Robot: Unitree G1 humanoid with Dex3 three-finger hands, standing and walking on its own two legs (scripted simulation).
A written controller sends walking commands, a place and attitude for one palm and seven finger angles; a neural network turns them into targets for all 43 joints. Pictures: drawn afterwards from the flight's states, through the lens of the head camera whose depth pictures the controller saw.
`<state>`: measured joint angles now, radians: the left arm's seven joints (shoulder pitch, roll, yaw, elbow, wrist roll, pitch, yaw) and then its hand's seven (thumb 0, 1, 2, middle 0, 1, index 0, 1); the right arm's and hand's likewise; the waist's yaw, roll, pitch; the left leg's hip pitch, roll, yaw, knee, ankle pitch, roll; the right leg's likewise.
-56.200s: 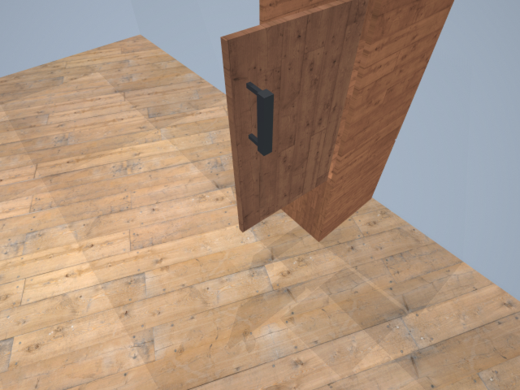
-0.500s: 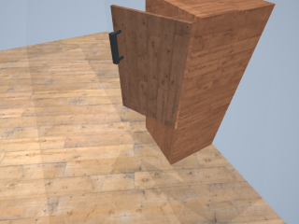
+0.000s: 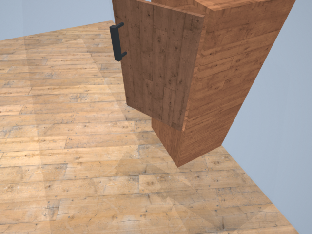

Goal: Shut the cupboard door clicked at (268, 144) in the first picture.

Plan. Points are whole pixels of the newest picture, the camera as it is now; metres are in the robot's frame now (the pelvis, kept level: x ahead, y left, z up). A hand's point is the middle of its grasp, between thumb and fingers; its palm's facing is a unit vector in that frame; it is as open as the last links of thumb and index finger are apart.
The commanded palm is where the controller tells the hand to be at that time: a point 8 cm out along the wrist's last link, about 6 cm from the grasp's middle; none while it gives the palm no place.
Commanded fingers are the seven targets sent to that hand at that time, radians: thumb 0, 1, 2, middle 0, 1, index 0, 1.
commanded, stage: look to check the result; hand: left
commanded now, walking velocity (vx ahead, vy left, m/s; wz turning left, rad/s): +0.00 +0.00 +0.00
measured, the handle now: (119, 42) +0.82 +0.20 +0.08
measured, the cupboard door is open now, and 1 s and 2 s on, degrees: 30 30 30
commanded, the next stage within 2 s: walk to a spot facing it in 0.22 s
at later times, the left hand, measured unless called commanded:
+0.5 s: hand out of the picture -0.02 +0.16 -0.18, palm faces +0.08 -0.98 -0.18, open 7.3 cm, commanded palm none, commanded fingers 0.00 0.90 0.90 -0.20 -0.30 -0.20 -0.30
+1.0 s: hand out of the picture +0.03 +0.24 -0.16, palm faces +0.30 -0.91 -0.28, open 7.3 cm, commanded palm none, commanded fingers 0.00 0.90 0.90 -0.20 -0.30 -0.20 -0.30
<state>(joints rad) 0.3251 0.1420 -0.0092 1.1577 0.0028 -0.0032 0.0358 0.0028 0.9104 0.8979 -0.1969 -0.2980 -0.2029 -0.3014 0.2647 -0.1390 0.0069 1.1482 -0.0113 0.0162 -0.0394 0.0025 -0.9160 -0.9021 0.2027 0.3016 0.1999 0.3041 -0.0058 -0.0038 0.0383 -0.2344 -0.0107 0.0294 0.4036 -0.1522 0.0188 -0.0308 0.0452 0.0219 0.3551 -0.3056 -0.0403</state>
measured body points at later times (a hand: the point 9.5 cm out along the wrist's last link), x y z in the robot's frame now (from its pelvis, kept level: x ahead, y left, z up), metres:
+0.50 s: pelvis +0.00 -0.01 +0.00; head +0.01 +0.00 +0.44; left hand -0.03 +0.21 -0.17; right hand +0.01 -0.23 -0.17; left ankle +0.04 +0.11 -0.74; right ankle -0.07 -0.10 -0.74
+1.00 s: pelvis -0.01 +0.00 +0.00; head +0.03 +0.02 +0.44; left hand +0.02 +0.29 -0.14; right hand +0.11 -0.23 -0.15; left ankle +0.03 +0.11 -0.74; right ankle +0.01 -0.16 -0.69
